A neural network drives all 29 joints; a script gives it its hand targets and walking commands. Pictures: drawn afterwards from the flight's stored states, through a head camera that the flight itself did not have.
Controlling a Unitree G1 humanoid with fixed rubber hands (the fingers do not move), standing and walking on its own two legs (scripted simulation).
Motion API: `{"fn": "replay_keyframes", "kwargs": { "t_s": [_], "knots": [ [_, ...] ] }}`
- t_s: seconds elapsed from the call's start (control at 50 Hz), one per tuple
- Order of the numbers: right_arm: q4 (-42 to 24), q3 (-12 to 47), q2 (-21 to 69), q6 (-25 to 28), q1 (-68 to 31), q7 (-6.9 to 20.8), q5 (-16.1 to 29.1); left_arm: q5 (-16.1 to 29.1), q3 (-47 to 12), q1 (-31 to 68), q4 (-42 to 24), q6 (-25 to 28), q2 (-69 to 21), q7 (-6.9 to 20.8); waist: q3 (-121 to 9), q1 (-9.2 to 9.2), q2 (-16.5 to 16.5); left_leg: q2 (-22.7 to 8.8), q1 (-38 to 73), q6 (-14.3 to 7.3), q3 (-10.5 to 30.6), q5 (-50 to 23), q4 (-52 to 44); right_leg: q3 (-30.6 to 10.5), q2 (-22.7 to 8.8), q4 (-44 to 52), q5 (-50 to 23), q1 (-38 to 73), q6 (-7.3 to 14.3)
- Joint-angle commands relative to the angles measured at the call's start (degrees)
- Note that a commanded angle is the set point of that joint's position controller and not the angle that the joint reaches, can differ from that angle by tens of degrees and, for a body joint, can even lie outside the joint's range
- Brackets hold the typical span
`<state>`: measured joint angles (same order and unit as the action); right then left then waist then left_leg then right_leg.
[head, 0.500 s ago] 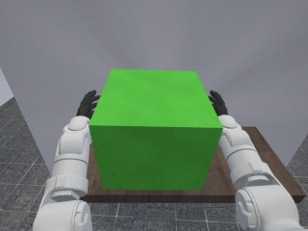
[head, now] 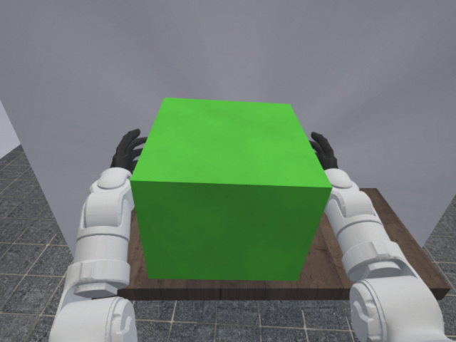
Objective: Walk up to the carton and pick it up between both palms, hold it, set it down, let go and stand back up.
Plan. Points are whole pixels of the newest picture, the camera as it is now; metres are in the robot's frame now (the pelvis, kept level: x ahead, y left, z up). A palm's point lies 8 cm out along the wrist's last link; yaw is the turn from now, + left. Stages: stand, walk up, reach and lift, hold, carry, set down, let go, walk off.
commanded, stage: hold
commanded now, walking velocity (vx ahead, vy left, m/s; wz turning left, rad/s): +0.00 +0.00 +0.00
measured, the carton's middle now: (226, 182) +0.40 +0.02 +0.15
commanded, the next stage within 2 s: none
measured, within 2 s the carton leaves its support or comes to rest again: neither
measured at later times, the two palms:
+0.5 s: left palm (120, 168) +0.35 +0.20 +0.22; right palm (327, 166) +0.38 -0.16 +0.21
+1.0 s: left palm (120, 164) +0.35 +0.20 +0.23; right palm (331, 163) +0.37 -0.16 +0.22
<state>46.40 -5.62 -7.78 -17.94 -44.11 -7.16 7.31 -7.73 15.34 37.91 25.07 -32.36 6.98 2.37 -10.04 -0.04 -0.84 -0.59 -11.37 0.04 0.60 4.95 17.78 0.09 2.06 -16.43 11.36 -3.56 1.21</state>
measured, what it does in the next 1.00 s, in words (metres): stands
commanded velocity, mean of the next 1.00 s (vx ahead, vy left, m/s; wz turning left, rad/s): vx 0.00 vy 0.00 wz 0.00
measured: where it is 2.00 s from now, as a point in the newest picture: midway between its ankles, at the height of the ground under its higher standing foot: outside the picture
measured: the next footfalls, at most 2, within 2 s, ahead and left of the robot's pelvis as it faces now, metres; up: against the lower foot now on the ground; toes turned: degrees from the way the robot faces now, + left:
none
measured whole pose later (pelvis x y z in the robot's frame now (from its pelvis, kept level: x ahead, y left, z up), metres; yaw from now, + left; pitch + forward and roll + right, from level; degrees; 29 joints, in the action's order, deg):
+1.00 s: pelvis +0.00 +0.00 +0.00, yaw +0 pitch -2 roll -1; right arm 40.6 -5.2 -9.2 -24.9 -45.7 -7.7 10.2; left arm -7.8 15.3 38.8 18.5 -39.3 7.0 2.3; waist -10.0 -0.7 -0.8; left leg -0.6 -11.2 0.0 0.6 4.5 17.5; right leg 0.1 2.1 -16.2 10.9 -3.4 1.2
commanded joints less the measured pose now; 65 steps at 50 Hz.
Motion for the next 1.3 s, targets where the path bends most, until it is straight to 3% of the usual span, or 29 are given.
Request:
{"fn": "replay_keyframes", "kwargs": {
  "t_s": [0.0, 0.06, 0.12, 0.14, 0.18, 0.24, 0.28, 0.34, 0.38, 0.4, 0.44, 0.5, 0.56, 0.6, 0.68, 0.72, 0.74, 0.78, 0.8, 0.84, 0.86, 0.92, 0.94, 0.96, 0.98, 1.0, 1.1, 1.16, 1.28],
  "knots": [
    [-20.7, 17.2, 33.3, 2.6, -47.5, 6.6, 8.8, 5.3, -22.5, 42.3, -12.2, 1.8, -36.0, 7.4, -12.5, -3.65, 0.5, 1.3, 18.5, 0.3, -0.5, -5.4, -1.7, 1.5, 0.3, 4.0, -7.1, -4.3, -3.6],
    [-22.2, 18.2, 32.7, 2.5, -47.6, 6.3, 10.2, 5.2, -23.6, 40.1, -12.7, 1.0, -36.9, 7.2, -13.3, -3.91, 1.9, 1.3, 19.3, 1.0, -0.2, -8.9, -1.0, 1.6, 0.7, 3.4, -10.2, -3.2, -3.5],
    [-23.1, 19.5, 33.3, 1.6, -47.0, 5.7, 10.8, 4.8, -22.3, 39.9, -12.4, 0.4, -35.8, 7.3, -13.6, -3.34, 0.2, 2.2, 18.7, -0.1, -0.7, -9.3, -0.5, 1.2, 0.5, 3.6, -11.8, -1.8, -4.1],
    [-23.7, 19.7, 33.9, 1.5, -47.4, 5.7, 10.6, 5.5, -22.9, 41.4, -14.4, 0.8, -35.6, 7.5, -13.6, -3.25, -0.2, 2.2, 18.7, -0.2, -0.7, -7.9, -0.9, 1.0, 0.2, 3.6, -11.1, -2.3, -4.4],
    [-24.5, 20.9, 34.0, 1.0, -46.3, 5.2, 12.2, 5.9, -24.5, 41.2, -16.2, 0.4, -36.8, 7.4, -14.7, -4.00, 1.5, 2.1, 19.9, 0.5, -0.4, -10.8, 0.0, 1.2, 0.5, 2.8, -14.2, -2.3, -4.4],
    [-28.2, 22.8, 34.3, 0.4, -46.2, 4.7, 13.5, 6.2, -24.8, 40.3, -18.7, 0.0, -36.8, 7.1, -17.0, -3.79, 0.8, 2.5, 20.5, 0.5, -0.2, -14.4, 0.8, 1.2, 0.9, 2.4, -17.7, -0.3, -4.4],
    [-24.0, 21.3, 32.3, -1.1, -44.3, 4.9, 12.6, 5.1, -23.1, 40.6, -16.9, -1.1, -34.5, 7.6, -12.4, -3.93, 1.1, 2.2, 18.8, 0.3, -0.3, -10.1, -0.1, 0.8, 0.4, 3.1, -14.2, -2.2, -4.6],
    [-27.7, 21.1, 32.7, -1.0, -45.5, 4.9, 13.2, 6.8, -25.2, 39.7, -19.5, -1.7, -36.1, 7.6, -16.1, -4.20, 1.2, 1.9, 19.4, 0.8, 0.1, -12.4, 0.4, 0.6, 0.8, 2.8, -14.5, -1.5, -4.0],
    [-26.0, 21.4, 31.5, -2.5, -44.0, 4.7, 13.3, 5.3, -23.1, 38.6, -18.0, -2.8, -34.6, 7.7, -13.3, -3.71, 0.4, 1.7, 19.3, 0.3, -0.2, -10.5, -0.1, 0.6, 0.8, 3.6, -12.6, -1.8, -4.0],
    [-26.7, 21.7, 31.5, -2.8, -43.0, 4.5, 13.6, 5.2, -23.6, 37.6, -18.4, -3.2, -34.5, 8.0, -13.2, -4.83, 0.5, 2.4, 19.0, 0.4, -0.4, -11.6, 0.2, 0.5, 0.5, 3.2, -15.6, -0.4, -4.3],
    [-28.2, 22.3, 32.2, -3.1, -43.2, 4.4, 14.0, 5.1, -23.6, 37.8, -20.0, -3.4, -34.0, 8.1, -14.3, -3.98, 1.1, 2.4, 19.2, 0.3, -0.2, -12.6, 0.6, 0.5, 0.6, 3.1, -16.2, -0.1, -4.2],
    [-28.1, 21.9, 31.4, -4.1, -44.9, 4.5, 13.9, 5.2, -23.3, 38.9, -20.0, -4.2, -33.6, 8.1, -13.5, -4.08, 0.5, 2.2, 18.5, 0.0, -0.3, -9.8, -0.3, 0.2, 0.4, 3.4, -13.8, -1.5, -4.5],
    [-25.8, 20.1, 30.4, -4.7, -44.2, 4.7, 13.6, 5.4, -24.0, 40.3, -20.3, -4.7, -34.7, 8.3, -12.2, -5.29, 2.3, 1.7, 18.5, 0.9, 0.0, -8.5, -0.7, 0.5, 0.6, 3.5, -10.7, -2.5, -3.7],
    [-27.8, 20.7, 31.2, -4.4, -45.0, 5.0, 13.7, 6.3, -24.5, 41.6, -22.1, -4.2, -34.5, 8.1, -14.4, -4.88, 1.6, 2.0, 18.8, 0.5, 0.0, -7.9, -0.9, 0.7, 0.6, 3.7, -10.0, -2.5, -3.8],
    [-25.6, 19.0, 30.2, -4.7, -46.3, 5.8, 12.4, 6.1, -24.3, 42.5, -19.5, -4.6, -34.4, 7.9, -12.2, -4.71, 1.5, 1.2, 17.2, 0.5, 0.2, -3.6, -1.9, 0.5, 0.4, 4.1, -5.9, -4.3, -3.2],
    [-28.1, 19.5, 30.9, -4.0, -48.4, 5.9, 12.9, 7.0, -25.4, 41.9, -18.8, -4.5, -35.3, 7.6, -14.3, -4.57, 1.3, 1.4, 17.4, 0.5, 0.1, -4.1, -1.6, 0.6, 0.5, 4.0, -6.0, -4.5, -3.2],
    [-26.1, 18.5, 30.2, -4.3, -47.7, 6.0, 12.0, 6.9, -25.8, 42.6, -18.2, -4.5, -35.7, 7.4, -13.2, -5.58, 2.1, 1.1, 17.5, 1.1, 0.3, -2.8, -1.9, 0.8, 0.4, 4.4, -4.9, -4.8, -2.9],
    [-24.1, 17.9, 29.4, -4.6, -47.3, 6.3, 12.0, 6.6, -25.0, 42.4, -17.5, -4.9, -35.2, 7.4, -11.2, -5.38, 2.6, 0.8, 17.1, 0.9, 0.3, -0.8, -2.3, 0.5, 0.3, 4.4, -2.7, -6.4, -2.9],
    [-25.0, 18.6, 29.8, -4.4, -47.1, 6.5, 12.4, 6.6, -24.4, 41.5, -17.8, -5.0, -35.2, 7.6, -11.7, -4.70, 1.4, 0.8, 16.9, 0.4, -0.1, -0.8, -2.4, 0.3, 0.2, 4.7, -2.9, -5.4, -3.1],
    [-25.0, 18.2, 29.2, -4.4, -47.7, 6.7, 12.2, 6.8, -25.3, 42.4, -18.8, -5.1, -36.1, 7.3, -12.7, -5.10, 2.7, 0.4, 17.8, 1.1, 0.5, -2.1, -2.4, 0.6, 0.3, 4.3, -3.8, -6.4, -2.7],
    [-23.8, 18.8, 29.6, -4.8, -47.5, 6.6, 12.4, 5.8, -22.9, 41.0, -16.4, -5.2, -33.8, 7.5, -10.2, -4.07, 0.2, 0.9, 16.5, -0.1, 0.0, -1.0, -2.6, 0.3, 0.1, 4.8, -3.1, -5.7, -3.2],
    [-22.9, 19.5, 30.2, -5.0, -44.6, 6.4, 12.6, 5.3, -22.8, 40.9, -18.8, -5.2, -32.9, 7.9, -11.5, -3.70, 1.0, 1.4, 17.0, 0.1, -0.4, -4.1, -2.0, 0.3, 0.3, 4.2, -5.9, -3.9, -3.3],
    [-26.3, 20.4, 30.8, -4.5, -46.9, 6.5, 13.5, 6.3, -23.9, 41.5, -20.2, -4.7, -34.2, 7.7, -14.6, -3.91, 0.9, 1.6, 17.7, -0.1, -0.2, -5.2, -1.8, 0.3, 0.3, 4.1, -6.9, -3.6, -3.4],
    [-25.0, 20.6, 30.7, -5.0, -44.8, 6.3, 13.9, 6.2, -24.2, 41.4, -22.1, -4.8, -34.4, 7.7, -13.8, -4.25, 1.4, 1.5, 18.3, 0.5, -0.1, -7.6, -1.1, 0.3, 0.6, 3.4, -9.5, -2.9, -3.4],
    [-25.5, 20.8, 30.4, -5.0, -45.5, 6.1, 14.3, 5.5, -23.6, 40.9, -20.7, -5.2, -33.9, 7.6, -13.6, -3.41, 1.7, 1.6, 18.4, 0.4, -0.3, -7.2, -1.0, 0.3, 0.5, 3.8, -8.8, -2.9, -3.3],
    [-27.3, 21.2, 30.4, -4.8, -45.5, 6.0, 14.4, 5.8, -24.2, 39.9, -20.9, -5.2, -34.4, 7.6, -14.6, -4.04, 1.5, 1.6, 18.9, 0.4, -0.2, -8.6, -0.7, 0.3, 0.7, 3.5, -11.1, -2.6, -3.5],
    [-30.5, 22.0, 30.3, -5.4, -45.5, 5.3, 15.2, 6.4, -24.3, 40.0, -22.2, -5.5, -34.0, 8.3, -16.5, -3.80, 0.3, 2.1, 18.9, 0.2, -0.2, -10.6, 0.1, -0.1, 0.6, 3.3, -13.9, -0.5, -4.1],
    [-29.4, 21.9, 30.5, -5.9, -45.0, 5.0, 15.4, 6.3, -24.6, 41.2, -23.5, -5.5, -34.0, 8.1, -16.4, -4.15, 1.4, 2.1, 18.8, 0.5, 0.1, -10.2, 0.0, 0.0, 0.5, 3.0, -13.5, -1.0, -4.1],
    [-25.7, 19.3, 29.0, -6.6, -46.8, 5.7, 13.8, 5.5, -23.4, 41.6, -18.6, -6.1, -33.4, 8.4, -11.9, -3.85, 2.0, 1.4, 16.0, 0.5, -0.2, -3.4, -1.7, -0.1, 0.5, 4.2, -4.9, -4.1, -3.1]
  ]
}}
